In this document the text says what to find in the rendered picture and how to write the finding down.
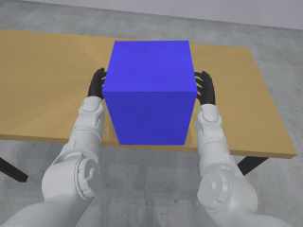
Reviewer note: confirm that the left robot upper arm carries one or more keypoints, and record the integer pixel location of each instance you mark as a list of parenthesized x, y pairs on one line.
[(68, 189)]

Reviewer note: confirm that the table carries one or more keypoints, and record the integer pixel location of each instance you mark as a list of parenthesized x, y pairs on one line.
[(44, 78)]

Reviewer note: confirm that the carton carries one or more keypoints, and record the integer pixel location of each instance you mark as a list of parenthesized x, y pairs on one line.
[(150, 91)]

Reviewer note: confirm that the right robot upper arm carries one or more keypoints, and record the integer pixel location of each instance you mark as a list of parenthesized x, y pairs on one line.
[(232, 202)]

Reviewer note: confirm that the robot left forearm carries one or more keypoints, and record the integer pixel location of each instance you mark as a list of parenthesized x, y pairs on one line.
[(86, 135)]

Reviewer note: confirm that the right robot hand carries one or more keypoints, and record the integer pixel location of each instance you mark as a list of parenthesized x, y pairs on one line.
[(207, 93)]

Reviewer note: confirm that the left robot hand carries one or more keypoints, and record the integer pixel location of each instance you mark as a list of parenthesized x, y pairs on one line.
[(95, 88)]

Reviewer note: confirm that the robot right forearm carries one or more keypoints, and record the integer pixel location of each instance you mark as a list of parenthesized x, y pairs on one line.
[(211, 142)]

